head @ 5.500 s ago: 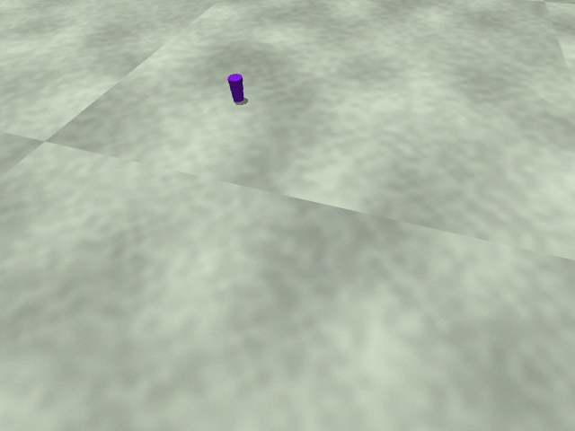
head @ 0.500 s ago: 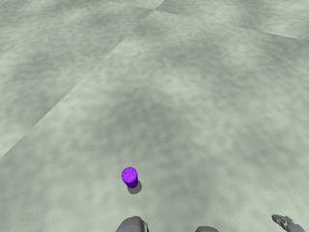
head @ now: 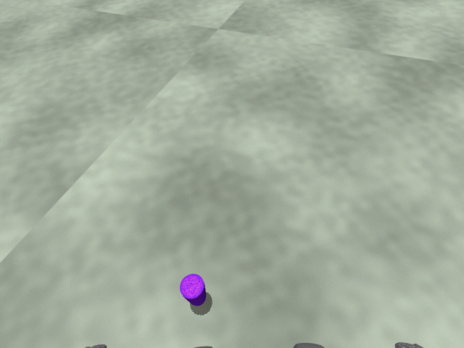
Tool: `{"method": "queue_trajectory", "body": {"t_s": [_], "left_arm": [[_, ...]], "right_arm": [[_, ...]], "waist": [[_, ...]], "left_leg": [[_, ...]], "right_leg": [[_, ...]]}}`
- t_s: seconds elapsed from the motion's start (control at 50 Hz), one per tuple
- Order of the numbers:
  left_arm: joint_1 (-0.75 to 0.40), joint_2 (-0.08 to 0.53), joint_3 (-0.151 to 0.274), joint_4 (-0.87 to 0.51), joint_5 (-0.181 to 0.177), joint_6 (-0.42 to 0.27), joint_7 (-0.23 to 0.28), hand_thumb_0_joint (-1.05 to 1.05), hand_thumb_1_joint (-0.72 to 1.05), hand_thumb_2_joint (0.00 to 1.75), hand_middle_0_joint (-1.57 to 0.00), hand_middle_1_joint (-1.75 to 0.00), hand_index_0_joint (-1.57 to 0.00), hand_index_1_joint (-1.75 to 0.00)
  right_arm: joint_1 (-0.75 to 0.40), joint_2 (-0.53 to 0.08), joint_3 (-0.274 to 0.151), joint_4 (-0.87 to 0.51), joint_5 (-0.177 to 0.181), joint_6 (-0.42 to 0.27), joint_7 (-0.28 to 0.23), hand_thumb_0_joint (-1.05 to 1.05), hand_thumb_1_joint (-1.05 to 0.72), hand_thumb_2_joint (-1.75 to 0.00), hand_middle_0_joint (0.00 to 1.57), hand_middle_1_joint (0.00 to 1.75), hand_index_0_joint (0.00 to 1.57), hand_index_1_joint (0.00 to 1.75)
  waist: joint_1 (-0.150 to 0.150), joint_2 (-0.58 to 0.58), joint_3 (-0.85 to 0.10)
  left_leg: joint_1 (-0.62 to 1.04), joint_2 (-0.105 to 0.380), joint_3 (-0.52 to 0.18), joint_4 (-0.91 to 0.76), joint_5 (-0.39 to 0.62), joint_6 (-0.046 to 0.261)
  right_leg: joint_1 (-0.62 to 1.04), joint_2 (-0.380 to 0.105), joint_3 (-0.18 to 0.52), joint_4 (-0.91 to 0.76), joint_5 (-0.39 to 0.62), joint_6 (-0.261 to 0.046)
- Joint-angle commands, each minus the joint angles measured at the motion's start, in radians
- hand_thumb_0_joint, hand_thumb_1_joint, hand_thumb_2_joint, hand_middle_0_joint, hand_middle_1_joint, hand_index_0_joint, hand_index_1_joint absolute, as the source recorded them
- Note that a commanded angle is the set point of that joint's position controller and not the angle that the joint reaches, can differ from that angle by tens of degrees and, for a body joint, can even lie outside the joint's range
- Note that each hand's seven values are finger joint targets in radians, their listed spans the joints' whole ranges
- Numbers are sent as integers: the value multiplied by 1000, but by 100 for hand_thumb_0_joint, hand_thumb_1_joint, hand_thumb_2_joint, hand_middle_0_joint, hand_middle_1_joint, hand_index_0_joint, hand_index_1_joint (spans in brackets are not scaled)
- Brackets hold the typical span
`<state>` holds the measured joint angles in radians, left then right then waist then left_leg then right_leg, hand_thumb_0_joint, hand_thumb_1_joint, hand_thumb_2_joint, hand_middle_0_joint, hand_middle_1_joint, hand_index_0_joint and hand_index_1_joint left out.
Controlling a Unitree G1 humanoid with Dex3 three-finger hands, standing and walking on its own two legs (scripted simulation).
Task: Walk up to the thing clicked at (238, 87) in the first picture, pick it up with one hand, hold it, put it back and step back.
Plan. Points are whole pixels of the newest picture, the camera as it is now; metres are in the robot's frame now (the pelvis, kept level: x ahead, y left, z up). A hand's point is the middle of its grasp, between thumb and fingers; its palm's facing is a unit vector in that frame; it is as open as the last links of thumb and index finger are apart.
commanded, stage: walk up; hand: left
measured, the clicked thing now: (195, 291) +0.40 +0.21 -0.69
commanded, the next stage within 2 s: stand in 1.00 s
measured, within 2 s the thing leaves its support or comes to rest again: neither
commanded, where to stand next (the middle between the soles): +0.05 +0.00 m, yaw +1 degrees
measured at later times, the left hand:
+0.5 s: hand out of the picture +0.10 +0.25 -0.14, palm faces +0.00 -0.94 -0.33, open 7.3 cm
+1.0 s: hand out of the picture +0.11 +0.25 -0.14, palm faces +0.00 -0.94 -0.34, open 7.3 cm
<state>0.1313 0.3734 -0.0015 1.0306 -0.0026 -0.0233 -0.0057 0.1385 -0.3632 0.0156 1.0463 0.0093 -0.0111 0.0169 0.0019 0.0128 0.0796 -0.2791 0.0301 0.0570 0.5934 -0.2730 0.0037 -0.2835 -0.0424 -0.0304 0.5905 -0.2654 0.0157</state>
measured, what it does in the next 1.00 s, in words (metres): stands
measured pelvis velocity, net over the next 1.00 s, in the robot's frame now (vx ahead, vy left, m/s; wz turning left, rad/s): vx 0.03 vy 0.00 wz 0.01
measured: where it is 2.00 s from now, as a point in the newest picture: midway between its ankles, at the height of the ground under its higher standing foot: outside the picture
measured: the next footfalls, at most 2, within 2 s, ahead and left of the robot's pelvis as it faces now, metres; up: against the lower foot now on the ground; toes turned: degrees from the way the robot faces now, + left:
none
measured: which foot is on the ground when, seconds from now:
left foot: down 0.00-1.00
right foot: down 0.00-1.00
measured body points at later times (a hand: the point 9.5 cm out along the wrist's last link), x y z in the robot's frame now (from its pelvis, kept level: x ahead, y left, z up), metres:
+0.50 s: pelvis +0.02 +0.00 +0.02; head +0.02 +0.00 +0.47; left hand +0.10 +0.30 -0.11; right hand +0.11 -0.31 -0.11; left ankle +0.03 +0.12 -0.73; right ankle +0.03 -0.13 -0.73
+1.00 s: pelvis +0.03 +0.00 +0.02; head +0.03 +0.00 +0.47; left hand +0.11 +0.30 -0.11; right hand +0.11 -0.30 -0.11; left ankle +0.03 +0.12 -0.73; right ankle +0.03 -0.13 -0.73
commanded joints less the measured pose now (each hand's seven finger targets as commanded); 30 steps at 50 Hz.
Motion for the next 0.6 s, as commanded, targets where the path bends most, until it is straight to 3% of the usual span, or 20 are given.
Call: {"method": "queue_trajectory", "body": {"t_s": [0.0, 0.1, 0.22, 0.32, 0.44, 0.5, 0.58], "left_arm": [[-40, 215, 43, -21, -8, -21, 12, 0, 90, 90, -20, -30, -20, -30], [-89, 205, 39, 19, -7, -15, 11, 0, 90, 90, -20, -30, -20, -30], [-123, 195, 34, 56, 0, -11, 5, 0, 90, 90, -20, -30, -20, -30], [-134, 196, 41, 73, 4, -16, 5, 0, 90, 90, -20, -30, -20, -30], [-128, 188, 41, 89, 4, -9, 5, 0, 90, 90, -20, -30, -20, -30], [-124, 188, 42, 91, 9, -11, 4, 0, 90, 90, -20, -30, -20, -30], [-115, 186, 43, 97, 5, -9, 5, 0, 90, 90, -20, -30, -20, -30]], "right_arm": [[-61, -236, -51, -13, -4, -37, -15, 0, -90, -90, 20, 30, 20, 30], [-94, -223, -46, 27, -4, -32, -16, 0, -90, -90, 20, 30, 20, 30], [-125, -219, -47, 58, -12, -29, -14, 0, -90, -90, 20, 30, 20, 30], [-118, -214, -49, 71, -9, -32, -16, 0, -90, -90, 20, 30, 20, 30], [-135, -211, -50, 72, -13, -25, -16, 0, -90, -90, 20, 30, 20, 30], [-128, -213, -52, 73, -13, -25, -17, 0, -90, -90, 20, 30, 20, 30], [-130, -209, -52, 73, -12, -25, -18, 0, -90, -90, 20, 30, 20, 30]], "waist": [[10, -4, -139], [7, -8, -119], [3, 6, -97], [-6, -16, -162], [-3, 1, -101], [-5, -17, -134], [-1, -2, -110]], "left_leg": [[60, 108, -149, -193, 151, 43], [95, 112, -135, -239, 179, 31], [93, 106, -136, -309, 85, 23], [171, 111, -110, -289, 225, 19], [151, 109, -117, -321, 140, 14], [169, 110, -115, -318, 164, 18], [174, 106, -113, -325, 184, 11]], "right_leg": [[105, -82, 99, -144, 150, -63], [126, -90, 95, -220, 161, -52], [142, -89, 94, -287, 102, -37], [179, -100, 89, -296, 214, -34], [134, -92, 89, -328, 120, -25], [167, -97, 88, -332, 161, -27], [145, -92, 84, -329, 166, -21]]}}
